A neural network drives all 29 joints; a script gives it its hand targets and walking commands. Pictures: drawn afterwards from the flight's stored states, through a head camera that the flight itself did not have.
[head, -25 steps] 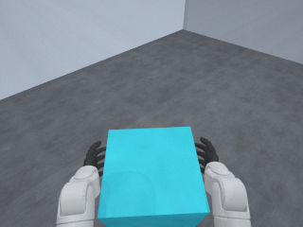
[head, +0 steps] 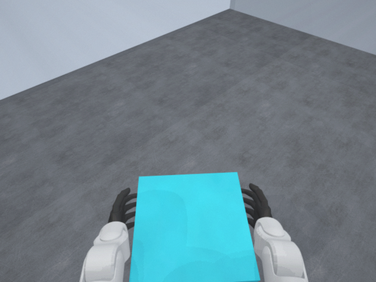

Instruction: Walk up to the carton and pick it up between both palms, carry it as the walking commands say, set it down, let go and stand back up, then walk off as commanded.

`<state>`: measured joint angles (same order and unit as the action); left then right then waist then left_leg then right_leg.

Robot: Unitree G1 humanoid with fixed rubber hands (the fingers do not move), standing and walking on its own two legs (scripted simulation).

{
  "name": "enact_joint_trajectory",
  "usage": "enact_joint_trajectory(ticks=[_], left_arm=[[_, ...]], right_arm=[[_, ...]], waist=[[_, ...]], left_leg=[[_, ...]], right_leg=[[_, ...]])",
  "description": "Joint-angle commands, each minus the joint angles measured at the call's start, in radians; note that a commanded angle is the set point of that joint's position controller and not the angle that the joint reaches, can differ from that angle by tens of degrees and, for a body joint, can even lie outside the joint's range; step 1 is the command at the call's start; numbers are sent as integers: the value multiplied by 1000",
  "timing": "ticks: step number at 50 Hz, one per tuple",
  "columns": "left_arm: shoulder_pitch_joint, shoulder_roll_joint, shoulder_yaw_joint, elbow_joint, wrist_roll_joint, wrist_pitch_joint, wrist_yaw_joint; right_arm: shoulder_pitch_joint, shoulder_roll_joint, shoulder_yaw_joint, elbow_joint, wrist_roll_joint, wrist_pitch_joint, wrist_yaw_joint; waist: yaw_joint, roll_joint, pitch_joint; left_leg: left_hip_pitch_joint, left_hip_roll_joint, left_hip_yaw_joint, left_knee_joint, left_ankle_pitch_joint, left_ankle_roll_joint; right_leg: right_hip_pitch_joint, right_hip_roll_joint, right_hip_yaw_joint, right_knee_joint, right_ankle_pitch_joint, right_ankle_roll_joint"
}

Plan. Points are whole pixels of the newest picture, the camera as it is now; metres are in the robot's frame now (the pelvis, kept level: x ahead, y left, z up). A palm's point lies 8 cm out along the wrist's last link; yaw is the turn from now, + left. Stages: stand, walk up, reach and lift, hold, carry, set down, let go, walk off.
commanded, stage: set down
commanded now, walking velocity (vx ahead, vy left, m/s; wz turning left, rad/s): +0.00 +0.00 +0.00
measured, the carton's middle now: (190, 239) +0.23 -0.01 -0.06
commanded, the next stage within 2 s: none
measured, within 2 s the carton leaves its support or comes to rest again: neither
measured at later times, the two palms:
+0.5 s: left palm (127, 233) +0.26 +0.14 -0.06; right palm (250, 217) +0.28 -0.16 -0.06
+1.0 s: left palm (138, 232) +0.30 +0.14 -0.18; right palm (241, 227) +0.31 -0.16 -0.20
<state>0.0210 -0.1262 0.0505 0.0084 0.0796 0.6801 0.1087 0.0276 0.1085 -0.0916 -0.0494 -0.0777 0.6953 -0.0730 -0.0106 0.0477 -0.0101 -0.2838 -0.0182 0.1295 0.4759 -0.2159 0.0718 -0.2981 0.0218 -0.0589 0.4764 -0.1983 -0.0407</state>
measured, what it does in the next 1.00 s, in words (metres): stands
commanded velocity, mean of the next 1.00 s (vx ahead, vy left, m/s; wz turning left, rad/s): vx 0.00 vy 0.00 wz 0.00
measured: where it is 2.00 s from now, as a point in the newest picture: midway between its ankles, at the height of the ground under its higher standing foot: outside the picture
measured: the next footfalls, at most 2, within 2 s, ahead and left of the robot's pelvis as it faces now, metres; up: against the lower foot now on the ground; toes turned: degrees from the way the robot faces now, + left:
none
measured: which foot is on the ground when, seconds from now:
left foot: down 0.00-1.00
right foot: down 0.00-1.00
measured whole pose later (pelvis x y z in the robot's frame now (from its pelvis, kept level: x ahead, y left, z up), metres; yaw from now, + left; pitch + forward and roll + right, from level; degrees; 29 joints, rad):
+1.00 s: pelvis +0.00 -0.01 -0.05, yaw +2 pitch +19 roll +2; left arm -0.35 -0.04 0.09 0.64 0.00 -0.12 0.17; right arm -0.39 -0.02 -0.11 0.68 -0.04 -0.13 -0.15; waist -0.02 0.04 0.25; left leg -0.82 -0.03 0.12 0.84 -0.35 0.07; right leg -0.86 0.01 -0.01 0.90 -0.36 -0.05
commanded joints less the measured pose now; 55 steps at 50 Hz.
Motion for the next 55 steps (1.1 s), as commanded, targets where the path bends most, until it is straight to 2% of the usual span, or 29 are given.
enact_joint_trajectory(ticks=[1, 4, 5, 7, 9, 10, 12, 13, 14, 16, 20, 22, 24, 25, 26, 29, 30, 31, 36, 37, 43, 44, 45, 47, 49, 50, 52, 54, 55], left_arm=[[-529, -189, -130, 102, -13, -98, -46], [-754, -141, -70, 172, -30, -203, -43], [-838, -124, -57, 204, -52, -249, -43], [-901, -170, -66, 272, -62, -326, -56], [-920, -205, -62, 336, -57, -394, -77], [-914, -211, -43, 376, -49, -416, -81], [-974, -252, -38, 448, -37, -436, -99], [-1011, -221, 12, 501, -15, -437, -109], [-1003, -141, 62, 524, 9, -436, -98], [-943, -43, 139, 585, 35, -448, -82], [-987, -192, 78, 599, 17, -485, -102], [-933, -70, 146, 628, 52, -516, -76], [-1003, -204, 32, 599, -6, -540, -96], [-1007, -212, 32, 603, -1, -552, -103], [-1012, -229, 22, 606, -3, -565, -107], [-945, -265, -24, 605, -10, -617, -115], [-916, -285, -36, 609, -2, -632, -122], [-889, -283, -37, 609, -2, -650, -127], [-796, -240, -40, 662, 47, -720, -99], [-772, -213, -53, 671, 34, -738, -92], [-686, -23, -193, 485, -106, -847, -5], [-652, 26, -182, 451, -112, -861, 18], [-632, 61, -192, 425, -138, -866, 28], [-610, 64, -214, 387, -166, -865, 47], [-635, 57, -207, 402, -165, -847, 59], [-628, 54, -211, 425, -151, -838, 64], [-654, 40, -213, 407, -141, -832, 73], [-668, 18, -225, 428, -129, -829, 76], [-635, -7, -209, 468, -114, -824, 78]], right_arm=[[-550, 137, 172, 197, 0, -131, 79], [-703, 172, 137, 338, -1, -217, 74], [-767, 213, 146, 384, 14, -257, 70], [-788, 274, 139, 477, 1, -330, 57], [-797, 387, 144, 550, -21, -381, 39], [-793, 422, 143, 569, -28, -400, 34], [-856, 470, 95, 648, -52, -415, 31], [-881, 460, 63, 682, -67, -412, 25], [-834, 391, -11, 726, -107, -410, 7], [-833, 280, -71, 743, -124, -434, -15], [-927, 368, -26, 757, -105, -473, 1], [-868, 253, -66, 799, -133, -498, -22], [-951, 382, 23, 764, -63, -526, -4], [-938, 406, 23, 783, -77, -533, -1], [-914, 405, 25, 795, -89, -546, -4], [-843, 435, 77, 797, -84, -600, 1], [-805, 442, 75, 816, -91, -613, 3], [-797, 459, 101, 800, -88, -632, 3], [-679, 357, 88, 844, -95, -709, -2], [-662, 326, 98, 840, -93, -728, -11], [-572, 78, 158, 613, 36, -858, -71], [-555, 22, 179, 567, 75, -873, -84], [-523, -12, 181, 531, 90, -874, -95], [-552, -33, 232, 422, 147, -887, -96], [-608, -51, 221, 406, 148, -884, -100], [-597, -48, 190, 442, 124, -878, -98], [-635, -49, 202, 446, 131, -875, -91], [-643, -60, 159, 500, 112, -875, -80], [-656, -48, 161, 513, 114, -879, -68]], waist=[[-33, -50, 30], [-15, -87, 25], [11, -96, 16], [0, -96, -49], [-6, -163, -98], [11, -160, -110], [-10, -149, -80], [-6, -164, -31], [-33, -177, 29], [-23, -193, 77], [0, -156, 58], [21, -140, 35], [11, -118, 4], [21, -132, -4], [-2, -142, -27], [-14, -160, -74], [-23, -131, -112], [-8, -155, -130], [-20, -71, -240], [-38, -103, -291], [-91, -100, -700], [-57, -84, -754], [-67, -126, -831], [-45, -146, -928], [-65, -146, -911], [-102, -141, -872], [-82, -110, -868], [-119, -78, -784], [-99, -82, -785]], left_leg=[[119, 47, -244, -97, -247, -15], [40, 59, -238, -28, -365, 8], [10, 70, -226, -2, -376, 19], [-11, 69, -212, 60, -368, 15], [-36, 67, -198, 115, -319, 31], [-13, 66, -195, 130, -307, 37], [-29, 70, -200, 133, -350, 39], [-77, 71, -192, 158, -353, 38], [-66, 70, -195, 166, -369, 38], [-64, 80, -192, 164, -385, 35], [-139, 81, -204, 181, -316, 43], [-125, 77, -200, 191, -281, 38], [-148, 66, -209, 216, -249, 40], [-177, 59, -208, 231, -236, 44], [-176, 48, -212, 233, -198, 42], [-226, 29, -243, 244, -83, 44], [-252, 23, -257, 247, -48, 33], [-277, 16, -261, 247, -22, 36], [-368, -20, -289, 279, 138, 4], [-380, -33, -291, 297, 174, -1], [-342, -69, -293, 397, 470, -23], [-328, -73, -280, 410, 500, -28], [-315, -78, -271, 409, 494, -24], [-325, -75, -271, 420, 522, -21], [-398, -72, -280, 421, 468, -22], [-377, -71, -290, 424, 483, -23], [-315, -64, -305, 446, 569, -32], [-255, -46, -332, 477, 660, -49], [-247, -47, -342, 490, 670, -55]], right_leg=[[129, -4, 92, 23, -190, -13], [100, -8, 120, 65, -326, -2], [116, -21, 139, 76, -353, 0], [117, -37, 171, 89, -388, 1], [138, -51, 203, 62, -420, 7], [138, -63, 222, 47, -431, 0], [131, -60, 226, 35, -464, 4], [110, -64, 250, 18, -527, 5], [67, -68, 256, 1, -557, 6], [38, -65, 243, -5, -592, 19], [15, -50, 218, 68, -463, 29], [5, -59, 239, 68, -448, 35], [-23, -50, 232, 94, -397, 28], [-14, -53, 242, 98, -390, 24], [-20, -53, 243, 92, -346, 18], [-31, -47, 243, 172, -58, 21], [-13, -51, 248, 191, 42, 19], [1, -53, 247, 213, 136, 24], [-117, -5, 231, 305, 331, 4], [-138, -2, 233, 323, 401, 6], [-114, 33, 211, 441, 698, 16], [-85, 24, 223, 442, 737, 18], [-34, 23, 225, 442, 775, 22], [30, 17, 231, 466, 853, 29], [2, 20, 226, 482, 809, 31], [-93, 32, 202, 483, 736, 35], [-217, 41, 187, 472, 613, 37], [-434, 53, 164, 472, 484, 38], [-482, 53, 166, 478, 456, 32]])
